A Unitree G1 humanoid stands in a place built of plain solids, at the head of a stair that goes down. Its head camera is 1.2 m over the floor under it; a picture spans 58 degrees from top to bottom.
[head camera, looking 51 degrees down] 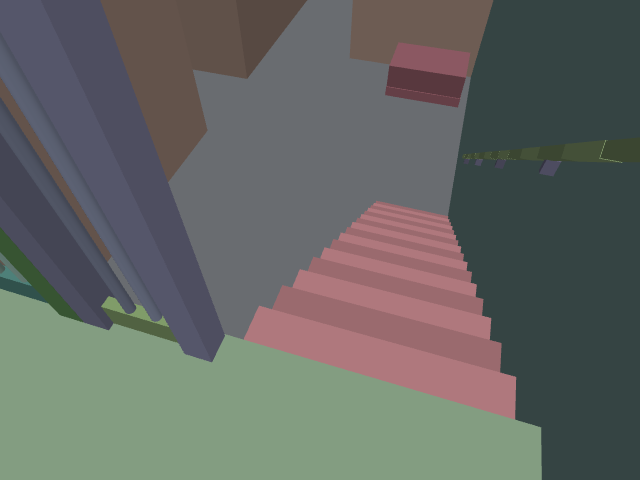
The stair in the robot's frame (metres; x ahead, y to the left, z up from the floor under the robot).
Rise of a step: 0.17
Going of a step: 0.21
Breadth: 0.90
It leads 17 degrees to the right of straight ahead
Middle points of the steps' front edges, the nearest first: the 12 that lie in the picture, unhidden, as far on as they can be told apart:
0.47 -0.15 0.00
0.67 -0.21 -0.17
0.87 -0.27 -0.34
1.07 -0.33 -0.51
1.27 -0.39 -0.68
1.47 -0.45 -0.85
1.67 -0.52 -1.02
1.87 -0.58 -1.19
2.07 -0.64 -1.36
2.27 -0.70 -1.53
2.48 -0.76 -1.70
2.68 -0.83 -1.87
